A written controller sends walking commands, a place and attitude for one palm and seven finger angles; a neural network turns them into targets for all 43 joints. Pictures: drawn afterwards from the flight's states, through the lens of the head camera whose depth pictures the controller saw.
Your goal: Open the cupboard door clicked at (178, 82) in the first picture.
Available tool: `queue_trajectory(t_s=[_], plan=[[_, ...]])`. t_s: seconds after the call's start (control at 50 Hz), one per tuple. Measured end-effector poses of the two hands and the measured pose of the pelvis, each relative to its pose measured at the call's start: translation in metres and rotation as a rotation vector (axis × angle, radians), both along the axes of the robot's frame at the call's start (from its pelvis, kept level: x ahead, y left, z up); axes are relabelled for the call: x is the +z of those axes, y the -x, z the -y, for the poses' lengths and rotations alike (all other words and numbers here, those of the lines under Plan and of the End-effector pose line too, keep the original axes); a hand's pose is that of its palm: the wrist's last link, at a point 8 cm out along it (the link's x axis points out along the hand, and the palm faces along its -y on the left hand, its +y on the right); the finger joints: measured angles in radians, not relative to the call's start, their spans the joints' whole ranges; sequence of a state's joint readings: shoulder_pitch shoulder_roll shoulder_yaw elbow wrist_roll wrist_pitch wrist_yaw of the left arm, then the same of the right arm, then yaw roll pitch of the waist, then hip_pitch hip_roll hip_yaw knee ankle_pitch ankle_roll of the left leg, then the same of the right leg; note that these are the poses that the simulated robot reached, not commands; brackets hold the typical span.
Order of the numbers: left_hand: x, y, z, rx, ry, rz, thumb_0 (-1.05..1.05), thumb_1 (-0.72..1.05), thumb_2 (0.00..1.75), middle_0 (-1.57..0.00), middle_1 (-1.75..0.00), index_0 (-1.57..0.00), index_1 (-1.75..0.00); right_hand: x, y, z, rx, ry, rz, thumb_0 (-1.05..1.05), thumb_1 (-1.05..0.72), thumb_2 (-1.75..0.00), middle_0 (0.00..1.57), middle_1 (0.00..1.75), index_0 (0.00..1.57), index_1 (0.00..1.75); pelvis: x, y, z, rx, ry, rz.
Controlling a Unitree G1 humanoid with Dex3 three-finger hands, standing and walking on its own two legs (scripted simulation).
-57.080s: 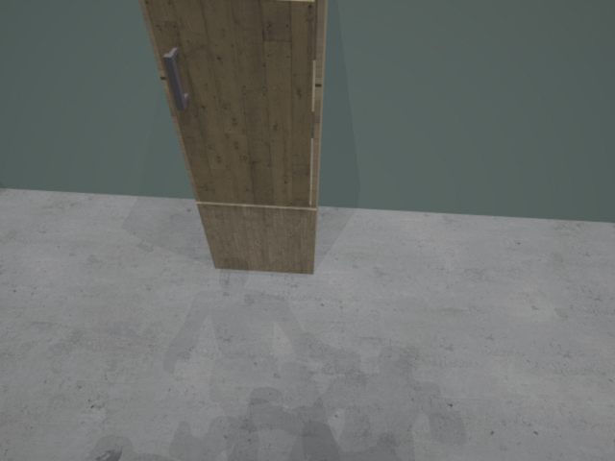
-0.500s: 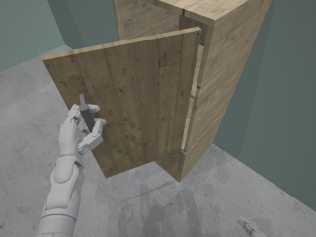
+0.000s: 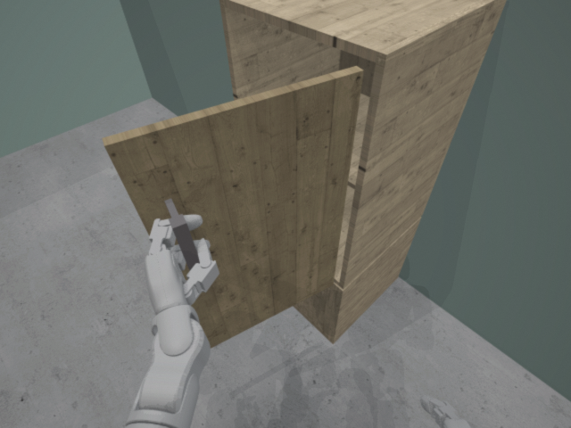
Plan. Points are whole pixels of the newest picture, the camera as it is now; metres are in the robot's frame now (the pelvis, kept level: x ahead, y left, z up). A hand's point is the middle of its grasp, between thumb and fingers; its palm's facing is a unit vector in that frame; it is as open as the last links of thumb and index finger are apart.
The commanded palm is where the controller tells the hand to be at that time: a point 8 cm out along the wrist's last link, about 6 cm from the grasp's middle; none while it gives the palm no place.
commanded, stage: pull the door open along its arc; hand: left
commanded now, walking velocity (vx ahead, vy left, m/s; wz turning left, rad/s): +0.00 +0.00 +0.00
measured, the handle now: (184, 241) +0.36 +0.17 +0.08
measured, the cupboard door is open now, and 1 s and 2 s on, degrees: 76 90 91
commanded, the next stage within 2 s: open thumb and fingers to let go in 0.24 s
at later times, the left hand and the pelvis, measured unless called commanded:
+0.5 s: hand (244, 297) +0.27 +0.07 +0.09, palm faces +0.36 -0.93 -0.02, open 6.1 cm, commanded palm +0.22 +0.11 +0.08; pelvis +0.01 -0.02 +0.00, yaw +2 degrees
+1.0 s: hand (241, 301) +0.26 +0.07 +0.09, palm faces +0.34 -0.94 +0.00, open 14.0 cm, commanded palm +0.22 +0.11 +0.08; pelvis -0.01 -0.01 +0.00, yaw +1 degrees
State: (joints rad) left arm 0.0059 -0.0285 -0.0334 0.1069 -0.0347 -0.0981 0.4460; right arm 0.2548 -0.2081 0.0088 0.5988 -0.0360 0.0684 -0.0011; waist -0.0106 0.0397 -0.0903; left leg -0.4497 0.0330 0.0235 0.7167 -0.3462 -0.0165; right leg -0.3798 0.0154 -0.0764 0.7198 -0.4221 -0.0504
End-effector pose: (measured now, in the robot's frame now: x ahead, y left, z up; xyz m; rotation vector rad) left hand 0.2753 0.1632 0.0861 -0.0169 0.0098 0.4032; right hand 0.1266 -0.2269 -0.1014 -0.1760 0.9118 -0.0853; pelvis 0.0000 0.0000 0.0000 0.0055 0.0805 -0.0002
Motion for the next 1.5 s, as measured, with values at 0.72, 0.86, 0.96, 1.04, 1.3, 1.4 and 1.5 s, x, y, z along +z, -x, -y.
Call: queue_trajectory(t_s=[0.72, 0.86, 0.96, 1.04, 1.3, 1.4, 1.5], plan=[[0.001, 0.051, 0.048, -0.027, -0.022, -0.027, 0.01, 0.13, 0.57, -0.34, -1.27, -0.36, -1.27, 0.016, -0.056, -0.011, 0.112, -0.037, 0.146, 0.01, -0.9, -0.89, 0.2, 0.3, 0.2, 0.3, -0.004, -0.001, 0.016, 0.041, -0.007, 0.033], [0.0, 0.051, 0.048, -0.04, -0.02, -0.016, 0.0, -0.27, 0.4, -0.31, -1.21, -0.33, -1.21, 0.008, -0.035, -0.004, 0.077, -0.012, 0.101, 0.01, -0.9, -0.89, 0.2, 0.3, 0.2, 0.3, -0.005, 0.004, 0.012, 0.034, -0.004, 0.035], [0.0, 0.051, 0.048, -0.054, -0.017, -0.012, 0.0, -0.41, 0.34, -0.28, -1.09, -0.31, -1.09, 0.008, -0.028, -0.005, 0.062, -0.006, 0.099, 0.01, -0.9, -0.9, 0.2, 0.3, 0.2, 0.3, -0.004, 0.006, 0.008, 0.027, -0.001, 0.038], [0.0, 0.051, 0.048, -0.067, -0.016, -0.011, -0.01, -0.46, 0.31, -0.26, -0.94, -0.29, -0.94, 0.011, -0.029, -0.01, 0.06, -0.008, 0.114, 0.01, -0.9, -0.9, 0.2, 0.3, 0.2, 0.3, -0.004, 0.008, 0.004, 0.023, 0.002, 0.041], [0.0, 0.051, 0.046, -0.113, -0.028, -0.01, -0.01, -0.5, 0.3, -0.34, -0.56, -0.33, -0.58, 0.02, -0.045, -0.033, 0.11, -0.027, 0.16, 0.01, -0.9, -0.89, 0.2, 0.3, 0.2, 0.3, -0.005, 0.014, -0.005, 0.027, 0.01, 0.05], [-0.002, 0.057, 0.035, -0.401, -0.071, 0.021, -0.01, -0.5, 0.3, -0.27, -0.45, -0.22, -0.46, 0.021, -0.04, -0.036, 0.108, -0.036, 0.179, 0.01, -0.9, -0.89, 0.2, 0.3, 0.2, 0.3, -0.006, 0.017, -0.008, 0.027, 0.005, 0.043], [-0.001, 0.062, 0.033, -0.522, -0.012, 0.027, -0.01, -0.5, 0.3, -0.2, -0.36, -0.15, -0.37, 0.021, -0.03, -0.034, 0.074, -0.043, 0.208, 0.01, -0.9, -0.89, 0.2, 0.3, 0.2, 0.3, -0.007, 0.019, -0.014, 0.017, 0.007, 0.042]])
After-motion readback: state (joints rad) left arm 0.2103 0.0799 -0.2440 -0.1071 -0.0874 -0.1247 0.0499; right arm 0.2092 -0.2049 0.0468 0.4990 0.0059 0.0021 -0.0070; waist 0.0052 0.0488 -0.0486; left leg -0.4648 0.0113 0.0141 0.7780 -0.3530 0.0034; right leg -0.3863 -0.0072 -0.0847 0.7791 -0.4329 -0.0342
